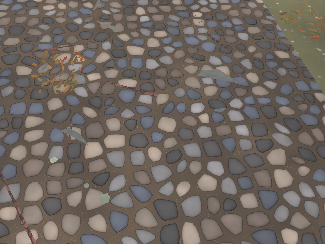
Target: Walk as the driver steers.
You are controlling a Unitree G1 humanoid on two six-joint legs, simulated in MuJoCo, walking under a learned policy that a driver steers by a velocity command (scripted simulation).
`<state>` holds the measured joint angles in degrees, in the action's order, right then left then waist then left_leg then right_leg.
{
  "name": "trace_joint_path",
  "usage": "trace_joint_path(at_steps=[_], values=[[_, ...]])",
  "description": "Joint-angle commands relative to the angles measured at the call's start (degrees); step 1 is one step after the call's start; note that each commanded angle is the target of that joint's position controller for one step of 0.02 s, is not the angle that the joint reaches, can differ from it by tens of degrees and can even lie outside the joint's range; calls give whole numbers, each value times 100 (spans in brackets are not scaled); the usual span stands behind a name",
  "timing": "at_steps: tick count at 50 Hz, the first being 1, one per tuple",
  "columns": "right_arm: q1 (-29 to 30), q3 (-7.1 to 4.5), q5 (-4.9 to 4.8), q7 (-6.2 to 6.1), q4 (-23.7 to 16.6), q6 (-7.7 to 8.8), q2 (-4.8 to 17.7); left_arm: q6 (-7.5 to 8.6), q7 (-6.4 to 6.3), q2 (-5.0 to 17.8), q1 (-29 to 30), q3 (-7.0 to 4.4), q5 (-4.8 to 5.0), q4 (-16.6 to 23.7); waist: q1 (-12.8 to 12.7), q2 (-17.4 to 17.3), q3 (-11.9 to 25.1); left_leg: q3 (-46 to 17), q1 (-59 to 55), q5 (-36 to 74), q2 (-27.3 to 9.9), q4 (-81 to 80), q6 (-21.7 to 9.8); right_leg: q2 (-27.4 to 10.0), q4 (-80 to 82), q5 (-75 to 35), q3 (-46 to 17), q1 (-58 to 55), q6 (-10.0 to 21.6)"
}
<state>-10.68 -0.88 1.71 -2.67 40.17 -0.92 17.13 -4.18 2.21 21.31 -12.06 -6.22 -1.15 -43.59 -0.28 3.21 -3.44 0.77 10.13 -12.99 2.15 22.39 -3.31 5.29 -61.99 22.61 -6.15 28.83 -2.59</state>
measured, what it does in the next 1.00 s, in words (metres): walks ahead, turning left: right foot, then left foot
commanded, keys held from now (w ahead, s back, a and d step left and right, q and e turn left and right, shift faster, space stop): q+shift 0.26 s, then w+q+shift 0.38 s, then w+e+shift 0.36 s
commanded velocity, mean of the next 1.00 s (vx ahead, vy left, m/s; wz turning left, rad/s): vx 0.51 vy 0.00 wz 0.27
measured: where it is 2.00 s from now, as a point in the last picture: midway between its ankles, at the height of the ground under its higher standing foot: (82, 108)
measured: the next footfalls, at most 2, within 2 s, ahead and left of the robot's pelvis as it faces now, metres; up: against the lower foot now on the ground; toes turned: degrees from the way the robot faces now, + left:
right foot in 0.24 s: +0.02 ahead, -0.12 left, +0.00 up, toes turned +8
left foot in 0.76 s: +0.27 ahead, +0.30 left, +0.00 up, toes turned +32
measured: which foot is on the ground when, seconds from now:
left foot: down 0.00-0.26, up 0.28-0.74, down 0.76-1.00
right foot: up 0.00-0.22, down 0.24-0.76, up 0.78-1.00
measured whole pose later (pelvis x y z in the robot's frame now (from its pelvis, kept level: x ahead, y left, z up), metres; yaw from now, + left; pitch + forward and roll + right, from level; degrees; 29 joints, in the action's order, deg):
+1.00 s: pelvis +0.31 +0.25 -0.01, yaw +21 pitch -1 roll +0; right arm -20.6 -2.6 1.5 1.4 50.5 4.9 14.0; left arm 1.2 2.6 15.4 -17.3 -3.1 0.0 -50.8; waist -0.4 1.7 -2.2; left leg 11.8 4.4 -17.5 1.5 22.7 -3.9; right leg -6.5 -72.4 6.1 -1.8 35.7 4.9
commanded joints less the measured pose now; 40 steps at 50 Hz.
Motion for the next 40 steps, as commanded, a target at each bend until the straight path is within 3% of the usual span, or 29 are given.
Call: trace_joint_path(at_steps=[1, 2, 4, 5, 6, 8, 9, 11, 12, 13, 14, 15, 16, 17, 18, 20, 22, 27, 31, 34, 35, 36, 37, 38, 39, 40], values=[[-426, -189, -12, 38, -153, 133, 752, 14, 27, 263, 20, 17, 34, 318, 183, -1024, 353, -1032, -803, 3174, -1399, -276, -802, -20, -96, 197, 36, 367, -66], [-588, -198, -29, 56, -51, 155, 771, 6, -9, 178, 116, 63, 45, 325, 246, -1066, 393, -1103, -992, 3446, -1446, -181, -849, 70, 174, 278, -102, 333, -37], [-473, -104, -50, 109, 56, 212, 579, -24, -100, -35, 145, 184, 73, 224, 165, -1123, 481, -1101, -974, 3499, -1383, -128, -799, 61, 1211, 283, -276, -208, 40], [-297, -53, -61, 152, 91, 227, 506, -45, -144, -136, 142, 260, 65, 157, 65, -1240, 504, -1064, -824, 3348, -1255, -161, -730, -85, 1886, 281, 1, -661, 61], [-256, -79, -70, 193, 133, 207, 616, -56, -202, -126, 252, 290, 57, 142, 84, -1439, 452, -1120, -677, 3376, -1123, -119, -706, -123, 2359, 368, 433, -993, 61], [-621, -257, -80, 277, 312, 125, 1054, -44, -346, 40, 386, 265, 96, 177, 207, -1660, 338, -1544, -747, 4264, -1119, 179, -742, 83, 2784, 229, 646, -1033, 102], [-681, -302, -111, 308, 359, 99, 1115, -12, -387, 80, 304, 263, 128, 159, 153, -1580, 412, -1749, -833, 4537, -1182, 294, -722, 64, 3125, -4, 587, -1119, 150], [-421, -356, -190, 304, 327, 71, 1108, 126, -466, 116, -39, 269, 125, 63, -110, -1318, 617, -1961, -433, 3988, -1110, 511, -482, -176, 4225, -1042, 383, -2002, 294], [-317, -330, -249, 281, 252, 84, 941, 214, -521, 326, -250, 221, 28, 17, -184, -992, 831, -1865, 326, 2995, -923, 768, -244, -668, 4405, -1565, 98, -2966, 421], [-323, -227, -287, 269, 84, 86, 451, 264, -585, 663, -408, 169, -86, 62, -196, 139, 1017, -1271, 1447, 734, -425, 1808, 24, -2032, 4440, -2917, -906, -3893, 779], [-483, -248, -209, 207, 63, 0, 452, 210, -530, 926, -244, 83, 9, 21, -203, 1351, 913, -179, 2186, -2300, 305, 2784, 58, -2828, 4508, -3054, -1431, -3557, 1531], [-359, -352, -35, 201, 163, -89, 842, 241, -452, 464, -238, 164, -27, 116, -276, 588, 608, -372, 2520, -2065, -219, 3536, 28, -2745, 4893, -1088, -1358, -3347, 1576], [-224, -415, -1, 290, 173, -129, 858, 277, -422, 164, -11, 259, -32, 174, -195, 458, 247, -408, 2747, -1591, -335, 3748, 13, -2436, 5279, 820, -1222, -3054, 1371], [-221, -442, -17, 412, 189, -162, 831, 315, -421, 94, 255, 293, -43, 242, -95, 643, -108, -367, 2999, -1181, -377, 3932, 93, -2191, 5570, 1343, -1033, -2887, 1162], [-75, -458, 0, 547, 123, -175, 805, 408, -445, 124, 202, 289, -41, 204, -101, 730, -282, -342, 3255, -839, -459, 4107, 165, -2118, 5730, 1306, -816, -2895, 1107], [-60, -432, -19, 682, 132, -151, 602, 593, -417, 186, -48, 242, -71, 124, -131, 449, -265, -257, 3603, -405, -517, 4417, 262, -2047, 5761, 813, -377, -3137, 1029], [143, -431, -17, 738, 26, -133, 512, 735, -379, 193, -325, 214, -75, 25, -195, 251, -226, -248, 3926, -140, -601, 4565, 309, -2120, 5763, 522, -51, -3341, 1008], [707, -425, 2, 855, -277, -145, 445, 921, -331, 249, -733, 175, -105, -183, -246, 194, -523, -248, 4450, 344, -797, 4412, 341, -2292, 5857, 251, 674, -3316, 947], [1301, -328, 2, 946, -582, -97, 384, 1018, -324, 272, -861, 161, -154, -328, -285, 143, -811, 127, 4267, 565, -949, 3561, 54, -2309, 6021, -240, 1438, -3255, 854], [1740, -177, 53, 929, -783, -18, 159, 1035, -309, 230, -1325, 208, -171, -615, -380, -8, -1010, 404, 3647, 159, -786, 2599, -356, -2407, 6116, -1556, 1792, -3242, 948], [1561, -154, 73, 872, -722, 2, 126, 1022, -303, 295, -1290, 220, -148, -687, -219, 15, -919, 550, 2991, -108, -554, 2227, -534, -2399, 5948, -2972, 1982, -3172, 965], [1271, -195, 84, 788, -638, 14, 238, 993, -310, 504, -1304, 196, -114, -772, -9, 158, -620, 774, 2269, -500, -194, 2103, -677, -2429, 5406, -5049, 2078, -3261, 1010], [559, -292, 85, 697, -461, 45, 450, 934, -303, 761, -1277, 162, -119, -851, 425, 309, -102, 910, 1277, -931, 205, 2079, -771, -2490, 4291, -6967, 2096, -3255, 1074], [-769, -417, 97, 615, -58, 103, 659, 882, -296, 919, -1140, 149, -35, -858, 1115, 260, 613, 779, -498, -641, 388, 1552, -837, -2384, 2756, -7366, 2098, -2656, 1050], [-1868, -601, 168, 524, 331, 166, 1117, 894, -246, 680, -1039, 235, 6, -754, 1617, -172, 1370, -121, -2565, -961, -232, 1267, -790, -1940, 809, -5481, 1922, -1160, 966], [-1893, -724, 254, 421, 318, 258, 1926, 924, -42, -443, -1490, 479, 202, -337, 950, -2201, 2392, -3417, -4017, -3480, -2518, 130, -949, -760, -1668, 752, 1108, 953, 716]])
Velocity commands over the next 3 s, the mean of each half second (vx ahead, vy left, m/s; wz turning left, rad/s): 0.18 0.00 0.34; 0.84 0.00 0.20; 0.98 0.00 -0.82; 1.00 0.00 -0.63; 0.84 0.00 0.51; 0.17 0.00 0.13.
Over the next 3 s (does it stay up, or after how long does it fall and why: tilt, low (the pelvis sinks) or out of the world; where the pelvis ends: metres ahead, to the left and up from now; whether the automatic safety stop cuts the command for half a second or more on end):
stays up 1.67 0.21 -0.01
